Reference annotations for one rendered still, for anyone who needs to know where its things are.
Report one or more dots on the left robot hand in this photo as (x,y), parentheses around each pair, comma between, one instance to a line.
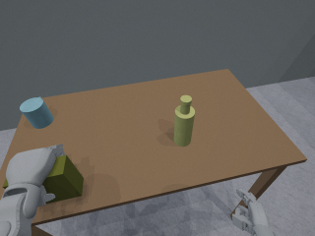
(32,167)

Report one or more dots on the sponge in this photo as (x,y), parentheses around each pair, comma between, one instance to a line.
(64,180)

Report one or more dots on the left robot forearm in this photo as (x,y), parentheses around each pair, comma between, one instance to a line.
(18,207)

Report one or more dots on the table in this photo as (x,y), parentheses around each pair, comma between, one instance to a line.
(121,140)

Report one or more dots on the right robot forearm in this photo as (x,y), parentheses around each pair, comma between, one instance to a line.
(262,230)

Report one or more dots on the right robot hand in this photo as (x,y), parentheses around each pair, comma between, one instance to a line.
(246,218)

